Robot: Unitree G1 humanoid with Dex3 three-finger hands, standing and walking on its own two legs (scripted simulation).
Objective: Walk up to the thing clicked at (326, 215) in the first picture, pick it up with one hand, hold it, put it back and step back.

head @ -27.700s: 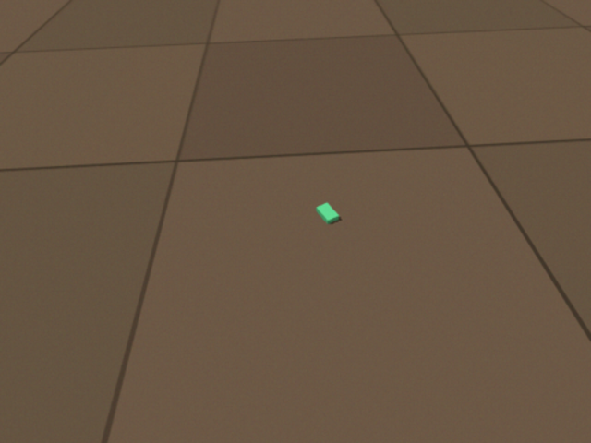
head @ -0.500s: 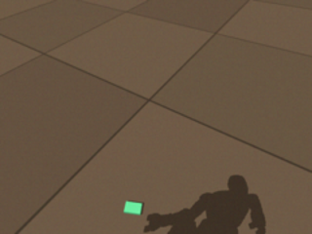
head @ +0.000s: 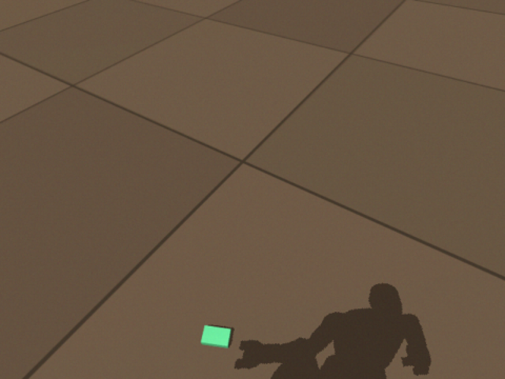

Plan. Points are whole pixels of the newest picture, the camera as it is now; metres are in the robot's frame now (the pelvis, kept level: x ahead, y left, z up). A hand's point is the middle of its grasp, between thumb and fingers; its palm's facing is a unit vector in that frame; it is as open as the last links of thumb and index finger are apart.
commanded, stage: rise first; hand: left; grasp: from above
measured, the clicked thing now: (216, 336) +0.45 +0.19 -0.77
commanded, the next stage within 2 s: none
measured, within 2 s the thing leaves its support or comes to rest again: neither
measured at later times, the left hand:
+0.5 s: hand out of the picture +0.12 +0.25 -0.22, palm faces -0.12 -0.90 -0.42, open 13.6 cm
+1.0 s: hand out of the picture +0.22 +0.27 -0.40, palm faces -0.44 -0.54 -0.72, open 13.9 cm
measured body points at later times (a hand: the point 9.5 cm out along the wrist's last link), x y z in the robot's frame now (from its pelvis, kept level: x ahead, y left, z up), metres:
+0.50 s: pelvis -0.02 +0.02 -0.07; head +0.05 +0.02 +0.37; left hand +0.13 +0.30 -0.19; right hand +0.12 -0.24 -0.17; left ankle -0.01 +0.14 -0.75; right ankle -0.02 -0.12 -0.75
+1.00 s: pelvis -0.07 +0.01 -0.26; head +0.11 +0.02 +0.16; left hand +0.24 +0.29 -0.36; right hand +0.13 -0.26 -0.37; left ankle -0.01 +0.14 -0.75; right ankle -0.02 -0.12 -0.75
